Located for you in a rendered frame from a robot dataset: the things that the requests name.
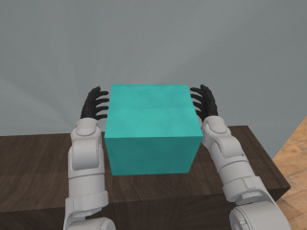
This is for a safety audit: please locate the pedestal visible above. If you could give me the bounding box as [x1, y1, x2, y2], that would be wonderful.
[0, 126, 292, 230]

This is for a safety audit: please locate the carton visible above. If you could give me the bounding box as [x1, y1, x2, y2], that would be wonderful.
[104, 83, 203, 175]

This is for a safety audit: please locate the robot right hand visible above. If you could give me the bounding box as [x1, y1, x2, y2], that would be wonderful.
[190, 84, 219, 123]

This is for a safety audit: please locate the robot left forearm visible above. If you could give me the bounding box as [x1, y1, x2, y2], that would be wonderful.
[63, 117, 108, 230]

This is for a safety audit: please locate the robot left hand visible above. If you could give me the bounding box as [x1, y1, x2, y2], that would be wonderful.
[81, 86, 109, 121]

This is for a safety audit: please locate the left robot upper arm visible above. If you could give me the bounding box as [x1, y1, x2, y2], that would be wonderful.
[66, 217, 116, 230]

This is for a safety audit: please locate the right robot upper arm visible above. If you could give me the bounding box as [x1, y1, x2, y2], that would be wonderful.
[229, 200, 291, 230]

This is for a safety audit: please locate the robot right forearm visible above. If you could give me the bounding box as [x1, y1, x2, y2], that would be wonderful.
[201, 115, 292, 230]

